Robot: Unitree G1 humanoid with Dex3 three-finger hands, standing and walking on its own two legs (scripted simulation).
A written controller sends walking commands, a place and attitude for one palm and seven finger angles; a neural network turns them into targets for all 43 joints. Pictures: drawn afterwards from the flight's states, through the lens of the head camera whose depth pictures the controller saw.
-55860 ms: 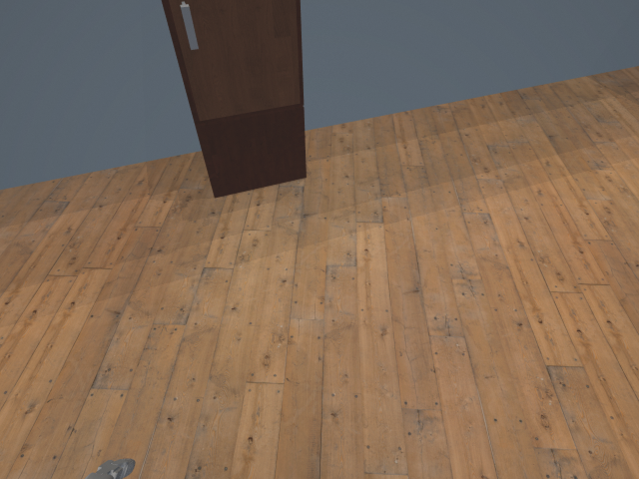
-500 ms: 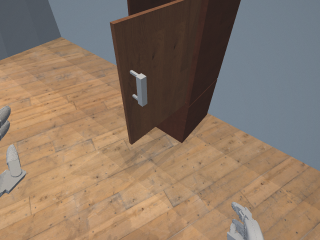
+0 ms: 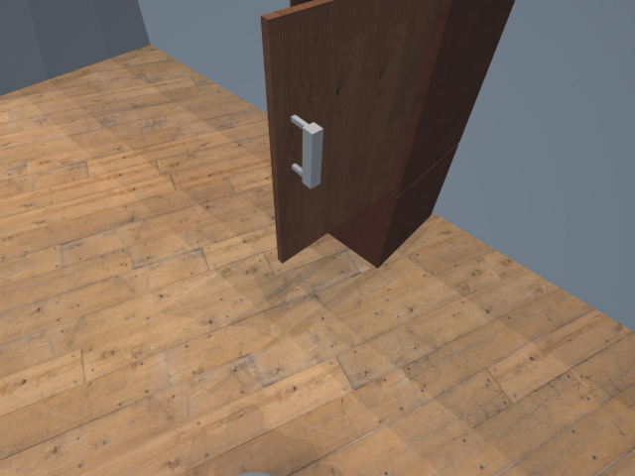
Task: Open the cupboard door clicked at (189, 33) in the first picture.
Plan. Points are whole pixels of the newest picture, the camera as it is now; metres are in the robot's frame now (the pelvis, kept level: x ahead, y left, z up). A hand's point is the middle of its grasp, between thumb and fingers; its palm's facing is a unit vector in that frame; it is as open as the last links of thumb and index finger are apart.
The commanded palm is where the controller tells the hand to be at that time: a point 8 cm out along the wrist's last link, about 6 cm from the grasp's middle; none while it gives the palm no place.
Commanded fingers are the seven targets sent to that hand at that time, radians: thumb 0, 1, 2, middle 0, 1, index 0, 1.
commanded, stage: let the arm hang, fingers relaxed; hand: left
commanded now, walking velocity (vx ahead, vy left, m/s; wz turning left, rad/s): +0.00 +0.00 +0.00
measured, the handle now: (304, 151) +0.66 +0.07 +0.01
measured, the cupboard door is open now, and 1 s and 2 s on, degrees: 84 84 84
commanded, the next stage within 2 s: look to check the result in 0.60 s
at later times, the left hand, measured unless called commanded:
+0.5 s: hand out of the picture +0.02 +0.16 -0.17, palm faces +0.00 -0.98 -0.17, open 7.4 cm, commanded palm none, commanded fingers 0.00 0.90 0.90 -0.20 -0.30 -0.20 -0.30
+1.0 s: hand out of the picture +0.01 +0.16 -0.17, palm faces +0.03 -0.98 -0.20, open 7.4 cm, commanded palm none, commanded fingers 0.00 0.90 0.90 -0.20 -0.30 -0.20 -0.30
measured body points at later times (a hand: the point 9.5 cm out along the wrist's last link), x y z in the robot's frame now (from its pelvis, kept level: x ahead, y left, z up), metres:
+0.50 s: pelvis +0.01 +0.00 +0.00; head +0.01 +0.00 +0.45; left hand +0.02 +0.21 -0.16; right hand -0.02 -0.21 -0.16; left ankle +0.08 +0.11 -0.74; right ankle -0.02 -0.11 -0.74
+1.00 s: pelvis +0.03 -0.01 +0.00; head +0.05 -0.02 +0.45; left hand +0.01 +0.21 -0.15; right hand +0.03 -0.23 -0.16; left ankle +0.08 +0.11 -0.74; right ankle -0.02 -0.11 -0.74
